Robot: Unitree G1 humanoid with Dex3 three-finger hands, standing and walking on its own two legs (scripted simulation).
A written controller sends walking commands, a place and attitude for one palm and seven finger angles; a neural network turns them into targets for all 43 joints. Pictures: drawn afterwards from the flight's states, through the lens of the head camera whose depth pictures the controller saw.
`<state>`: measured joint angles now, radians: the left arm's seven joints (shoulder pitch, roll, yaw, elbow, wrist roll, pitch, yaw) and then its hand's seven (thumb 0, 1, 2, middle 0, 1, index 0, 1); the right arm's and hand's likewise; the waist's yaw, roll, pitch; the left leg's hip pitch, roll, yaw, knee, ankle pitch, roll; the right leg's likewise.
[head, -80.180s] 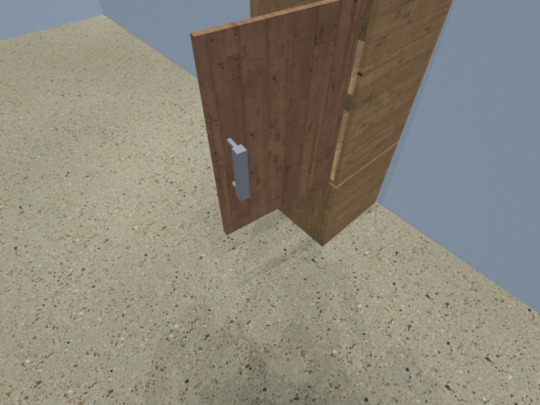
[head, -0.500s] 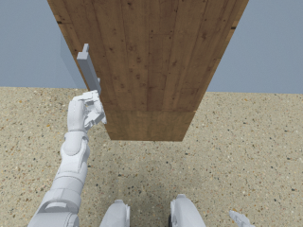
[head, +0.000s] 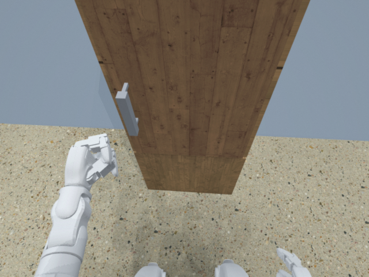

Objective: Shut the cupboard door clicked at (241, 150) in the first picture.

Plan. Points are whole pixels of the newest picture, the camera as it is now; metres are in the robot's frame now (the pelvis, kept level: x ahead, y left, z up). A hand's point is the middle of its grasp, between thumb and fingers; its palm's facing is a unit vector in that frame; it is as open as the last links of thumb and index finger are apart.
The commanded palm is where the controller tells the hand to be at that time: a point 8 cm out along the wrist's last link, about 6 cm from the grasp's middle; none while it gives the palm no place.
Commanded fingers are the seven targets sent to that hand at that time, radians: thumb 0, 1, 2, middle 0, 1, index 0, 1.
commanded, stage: draw the hand back to the body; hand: left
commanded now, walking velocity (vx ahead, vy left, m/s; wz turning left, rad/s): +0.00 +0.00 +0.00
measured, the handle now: (130, 110) +0.55 +0.18 +0.00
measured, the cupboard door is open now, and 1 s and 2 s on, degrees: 0 0 0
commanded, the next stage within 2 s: step back with the hand held close in 1.24 s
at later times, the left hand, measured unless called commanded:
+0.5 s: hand (42, 177) +0.26 +0.24 +0.15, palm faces +0.29 -0.90 -0.32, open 3.6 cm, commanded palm +0.22 +0.27 +0.17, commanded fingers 0.00 0.90 0.90 -0.67 -0.81 -0.67 -0.81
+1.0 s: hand out of the picture +0.22 +0.29 +0.23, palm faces +0.49 -0.77 -0.41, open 7.0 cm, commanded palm +0.18 +0.32 +0.24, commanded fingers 0.00 0.90 0.90 -0.20 -0.30 -0.20 -0.30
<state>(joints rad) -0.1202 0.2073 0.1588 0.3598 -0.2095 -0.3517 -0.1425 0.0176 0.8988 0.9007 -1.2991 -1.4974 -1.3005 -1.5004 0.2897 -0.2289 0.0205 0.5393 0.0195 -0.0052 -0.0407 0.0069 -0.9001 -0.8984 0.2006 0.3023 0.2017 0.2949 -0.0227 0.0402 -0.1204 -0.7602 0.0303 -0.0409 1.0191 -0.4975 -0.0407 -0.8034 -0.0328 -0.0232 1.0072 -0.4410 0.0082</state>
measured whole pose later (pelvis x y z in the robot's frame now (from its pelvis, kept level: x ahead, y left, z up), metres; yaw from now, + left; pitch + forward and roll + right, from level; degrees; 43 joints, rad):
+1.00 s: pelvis +0.03 +0.02 +0.07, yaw -1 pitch -4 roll +0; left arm 0.43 0.33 0.38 -0.36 -0.06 -0.06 0.10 0.01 0.89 0.90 -0.28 -0.38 -0.29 -0.39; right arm 0.22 -0.22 0.02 0.63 -0.01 -0.12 -0.09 0.01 -0.90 -0.90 0.20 0.30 0.20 0.30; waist 0.08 0.08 -0.01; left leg -0.08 0.02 0.00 0.44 -0.30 -0.01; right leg -0.13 -0.04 -0.01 0.44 -0.25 0.04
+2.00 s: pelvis -0.04 +0.03 +0.06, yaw -1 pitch +0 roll -1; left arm 0.53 0.39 0.42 -0.43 -0.03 -0.20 0.15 0.01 0.89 0.90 -0.21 -0.30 -0.21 -0.30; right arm 0.24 -0.23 0.00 0.56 0.01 -0.04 -0.09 0.01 -0.90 -0.90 0.20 0.30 0.20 0.30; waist 0.00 0.03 -0.01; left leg -0.34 0.02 0.00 0.57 -0.24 0.01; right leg -0.35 -0.04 0.00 0.48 -0.14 0.05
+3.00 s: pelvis -0.17 +0.04 +0.05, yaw +5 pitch +2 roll -4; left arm 0.51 0.47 0.50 -0.52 -0.07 -0.26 0.16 0.01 0.89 0.90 -0.21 -0.30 -0.21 -0.30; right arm 0.19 -0.16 -0.01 0.63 -0.01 -0.15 -0.05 0.01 -0.90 -0.90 0.20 0.30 0.20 0.30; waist 0.01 0.01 -0.05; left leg -0.56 0.13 0.12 0.51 -0.01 0.03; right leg -0.23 0.06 -0.02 0.67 -0.50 -0.03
